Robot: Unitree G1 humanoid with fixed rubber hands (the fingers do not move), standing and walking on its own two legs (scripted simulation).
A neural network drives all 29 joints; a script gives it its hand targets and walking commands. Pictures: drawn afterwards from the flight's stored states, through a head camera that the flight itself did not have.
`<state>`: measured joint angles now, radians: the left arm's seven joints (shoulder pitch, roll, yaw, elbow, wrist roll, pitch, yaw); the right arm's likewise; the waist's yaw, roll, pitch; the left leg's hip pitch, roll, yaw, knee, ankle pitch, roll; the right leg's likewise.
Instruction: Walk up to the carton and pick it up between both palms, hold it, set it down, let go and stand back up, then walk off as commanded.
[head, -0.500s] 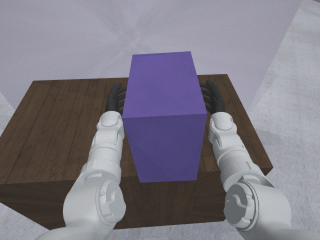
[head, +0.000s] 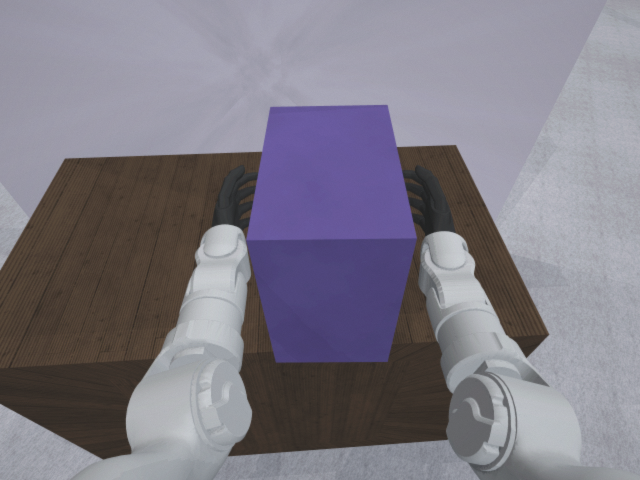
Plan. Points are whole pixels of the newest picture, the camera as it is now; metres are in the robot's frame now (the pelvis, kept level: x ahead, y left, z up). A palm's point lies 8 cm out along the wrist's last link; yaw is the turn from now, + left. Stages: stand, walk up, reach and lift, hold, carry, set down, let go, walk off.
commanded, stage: set down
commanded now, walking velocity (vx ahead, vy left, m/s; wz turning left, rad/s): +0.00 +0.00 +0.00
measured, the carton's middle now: (330, 237) +0.46 +0.03 +0.03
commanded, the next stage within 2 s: none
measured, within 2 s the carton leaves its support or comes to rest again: neither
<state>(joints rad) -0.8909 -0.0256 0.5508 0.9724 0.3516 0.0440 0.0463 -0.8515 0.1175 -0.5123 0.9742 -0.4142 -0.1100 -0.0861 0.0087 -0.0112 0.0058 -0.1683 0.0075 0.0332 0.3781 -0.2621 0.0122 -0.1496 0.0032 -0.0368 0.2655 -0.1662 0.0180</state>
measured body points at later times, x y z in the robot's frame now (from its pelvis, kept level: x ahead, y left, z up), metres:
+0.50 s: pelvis +0.00 +0.00 +0.00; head +0.03 +0.02 +0.45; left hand +0.43 +0.16 +0.09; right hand +0.42 -0.11 +0.10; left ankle -0.04 +0.09 -0.75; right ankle -0.02 -0.13 -0.75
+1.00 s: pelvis +0.00 +0.00 +0.00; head +0.04 +0.02 +0.45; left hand +0.43 +0.16 +0.09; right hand +0.42 -0.11 +0.10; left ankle -0.04 +0.09 -0.75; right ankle -0.02 -0.13 -0.75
